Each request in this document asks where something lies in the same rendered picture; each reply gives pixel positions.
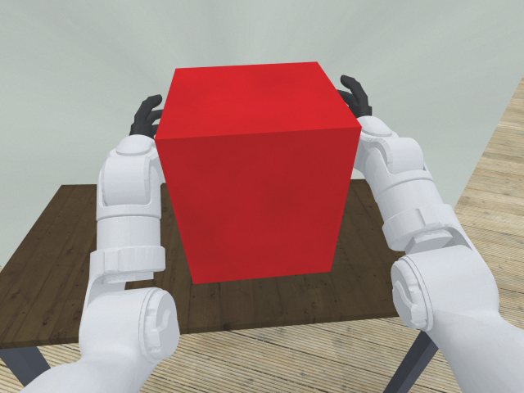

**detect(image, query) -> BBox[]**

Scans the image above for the right robot upper arm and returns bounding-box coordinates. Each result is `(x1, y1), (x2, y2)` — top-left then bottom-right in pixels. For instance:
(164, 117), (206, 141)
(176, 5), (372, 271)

(391, 245), (524, 393)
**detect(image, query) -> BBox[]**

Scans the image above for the table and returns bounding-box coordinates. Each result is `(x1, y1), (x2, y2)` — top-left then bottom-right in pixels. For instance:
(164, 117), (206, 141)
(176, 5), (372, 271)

(0, 179), (439, 393)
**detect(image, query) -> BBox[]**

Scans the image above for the robot left hand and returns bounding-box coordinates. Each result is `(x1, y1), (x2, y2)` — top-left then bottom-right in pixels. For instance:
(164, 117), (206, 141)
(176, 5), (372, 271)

(129, 94), (163, 139)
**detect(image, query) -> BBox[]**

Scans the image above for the carton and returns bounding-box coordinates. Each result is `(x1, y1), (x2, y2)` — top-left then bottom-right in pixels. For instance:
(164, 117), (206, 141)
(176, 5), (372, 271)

(154, 61), (362, 284)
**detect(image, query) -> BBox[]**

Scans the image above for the robot left forearm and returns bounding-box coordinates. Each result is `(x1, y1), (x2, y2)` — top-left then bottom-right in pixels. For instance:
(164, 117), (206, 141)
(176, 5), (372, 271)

(79, 134), (165, 353)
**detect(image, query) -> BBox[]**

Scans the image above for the robot right hand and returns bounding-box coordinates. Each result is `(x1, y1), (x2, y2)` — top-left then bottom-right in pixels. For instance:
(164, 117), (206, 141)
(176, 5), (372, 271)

(337, 75), (372, 119)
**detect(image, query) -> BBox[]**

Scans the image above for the robot right forearm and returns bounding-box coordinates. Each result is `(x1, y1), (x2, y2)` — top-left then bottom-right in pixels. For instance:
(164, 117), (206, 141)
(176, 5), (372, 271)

(353, 115), (499, 309)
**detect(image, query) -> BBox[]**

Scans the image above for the left robot upper arm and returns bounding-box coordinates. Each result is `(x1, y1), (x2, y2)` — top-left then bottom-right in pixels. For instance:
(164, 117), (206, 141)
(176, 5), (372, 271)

(18, 287), (180, 393)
